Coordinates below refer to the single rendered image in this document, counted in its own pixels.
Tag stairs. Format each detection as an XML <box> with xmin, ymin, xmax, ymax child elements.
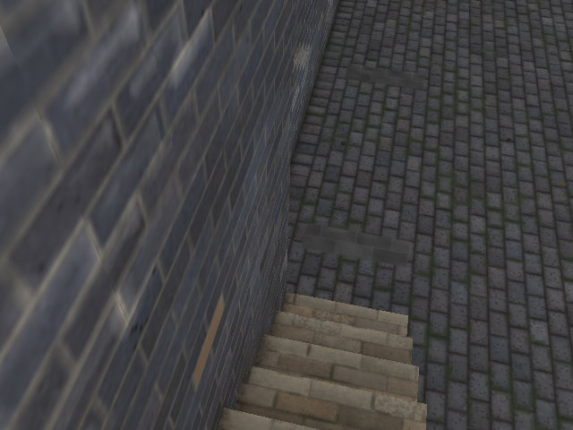
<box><xmin>218</xmin><ymin>292</ymin><xmax>427</xmax><ymax>430</ymax></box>

